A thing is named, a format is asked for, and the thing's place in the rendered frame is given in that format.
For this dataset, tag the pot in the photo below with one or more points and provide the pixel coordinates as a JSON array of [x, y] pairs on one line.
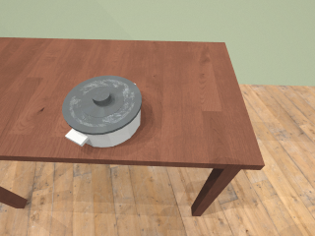
[[106, 140]]

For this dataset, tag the table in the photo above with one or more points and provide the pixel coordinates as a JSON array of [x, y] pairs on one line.
[[192, 115]]

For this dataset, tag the lid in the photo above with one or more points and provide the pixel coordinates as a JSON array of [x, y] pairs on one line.
[[84, 116]]

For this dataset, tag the knob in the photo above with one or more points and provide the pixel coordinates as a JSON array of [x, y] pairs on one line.
[[101, 96]]

